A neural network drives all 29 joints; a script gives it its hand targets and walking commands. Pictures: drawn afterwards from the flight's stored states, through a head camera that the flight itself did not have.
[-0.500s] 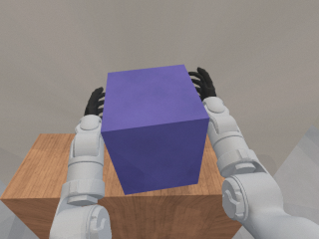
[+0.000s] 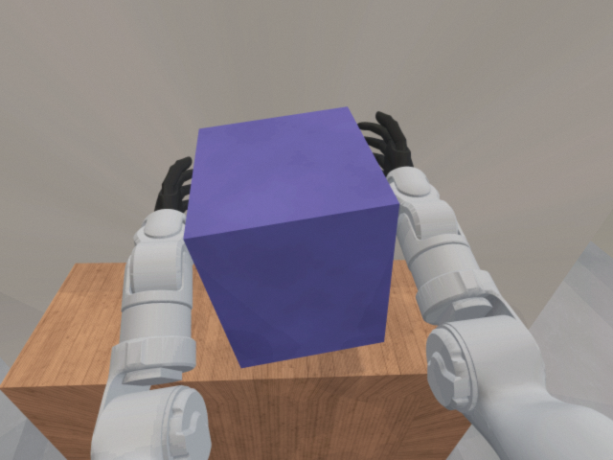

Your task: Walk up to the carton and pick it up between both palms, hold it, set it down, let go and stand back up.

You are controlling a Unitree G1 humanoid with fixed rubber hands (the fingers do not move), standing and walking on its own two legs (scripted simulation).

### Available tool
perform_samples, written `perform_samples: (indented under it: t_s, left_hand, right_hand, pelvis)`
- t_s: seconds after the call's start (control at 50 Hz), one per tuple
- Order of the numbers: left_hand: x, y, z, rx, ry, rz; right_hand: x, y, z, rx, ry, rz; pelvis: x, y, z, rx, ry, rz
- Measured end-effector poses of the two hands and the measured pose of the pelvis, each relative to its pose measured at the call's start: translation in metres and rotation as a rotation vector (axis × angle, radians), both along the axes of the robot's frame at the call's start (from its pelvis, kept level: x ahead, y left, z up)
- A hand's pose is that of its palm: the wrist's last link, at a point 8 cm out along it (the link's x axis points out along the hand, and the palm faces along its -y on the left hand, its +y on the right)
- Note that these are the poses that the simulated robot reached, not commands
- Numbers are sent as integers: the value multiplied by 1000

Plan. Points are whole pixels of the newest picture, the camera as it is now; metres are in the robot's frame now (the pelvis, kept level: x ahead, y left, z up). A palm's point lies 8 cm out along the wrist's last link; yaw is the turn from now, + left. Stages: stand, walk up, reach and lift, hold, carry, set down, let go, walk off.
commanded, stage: reach and lift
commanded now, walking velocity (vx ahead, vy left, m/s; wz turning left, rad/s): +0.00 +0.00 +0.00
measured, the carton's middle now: (294, 238) +0.37 -0.01 +0.15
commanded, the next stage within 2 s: hold in 0.78 s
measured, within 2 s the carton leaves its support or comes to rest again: neither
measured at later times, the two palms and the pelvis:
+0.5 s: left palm (171, 203) +0.37 +0.14 +0.21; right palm (403, 153) +0.39 -0.14 +0.27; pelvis +0.00 +0.00 +0.00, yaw +0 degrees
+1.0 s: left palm (168, 192) +0.35 +0.14 +0.24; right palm (416, 135) +0.38 -0.15 +0.30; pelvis +0.00 +0.00 +0.00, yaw +0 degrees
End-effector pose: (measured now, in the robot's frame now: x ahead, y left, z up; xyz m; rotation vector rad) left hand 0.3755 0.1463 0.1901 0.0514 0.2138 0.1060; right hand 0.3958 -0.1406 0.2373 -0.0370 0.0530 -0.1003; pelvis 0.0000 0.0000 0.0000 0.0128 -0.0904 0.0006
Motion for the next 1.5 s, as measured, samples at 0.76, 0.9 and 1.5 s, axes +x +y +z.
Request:
perform_samples:
  t_s: [0.76, 0.9, 1.5]
  left_hand:
    - [-10, -6, 39, -1, -24, -6]
    - [-17, -7, 49, 0, -35, 0]
    - [-6, -8, 62, -16, -27, -12]
  right_hand:
    - [-10, -5, 46, 61, -17, 4]
    - [-16, -6, 54, 65, -27, 10]
    - [-5, -6, 75, 50, -11, 11]
  pelvis:
    - [0, 0, 0, 0, -3, 0]
    - [-2, 0, 0, 0, -5, 0]
    - [8, 1, 0, -2, 8, 1]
